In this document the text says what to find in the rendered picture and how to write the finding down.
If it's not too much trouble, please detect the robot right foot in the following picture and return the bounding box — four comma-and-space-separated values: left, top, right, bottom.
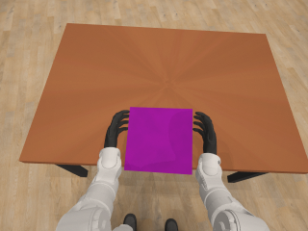
165, 218, 178, 231

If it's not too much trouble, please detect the table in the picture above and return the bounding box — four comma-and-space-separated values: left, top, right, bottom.
18, 23, 308, 183

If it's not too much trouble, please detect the robot left forearm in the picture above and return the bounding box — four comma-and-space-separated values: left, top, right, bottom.
55, 147, 122, 231

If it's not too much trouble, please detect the right robot upper arm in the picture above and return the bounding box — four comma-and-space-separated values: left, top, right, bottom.
213, 209, 270, 231

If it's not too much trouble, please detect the robot left hand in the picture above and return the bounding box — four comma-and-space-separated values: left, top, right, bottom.
104, 110, 130, 148

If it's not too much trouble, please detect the robot right hand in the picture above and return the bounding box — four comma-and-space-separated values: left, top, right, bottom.
193, 112, 218, 155

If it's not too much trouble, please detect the robot right forearm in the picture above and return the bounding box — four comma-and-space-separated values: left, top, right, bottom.
195, 153, 255, 228

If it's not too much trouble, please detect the carton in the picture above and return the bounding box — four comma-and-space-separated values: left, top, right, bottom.
124, 107, 193, 175

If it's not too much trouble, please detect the robot foot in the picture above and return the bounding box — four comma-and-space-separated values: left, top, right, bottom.
165, 218, 178, 231
123, 213, 137, 231

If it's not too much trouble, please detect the robot left foot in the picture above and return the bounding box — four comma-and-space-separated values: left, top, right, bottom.
123, 213, 137, 231

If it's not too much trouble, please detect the left robot upper arm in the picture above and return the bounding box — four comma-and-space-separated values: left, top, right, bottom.
56, 207, 112, 231

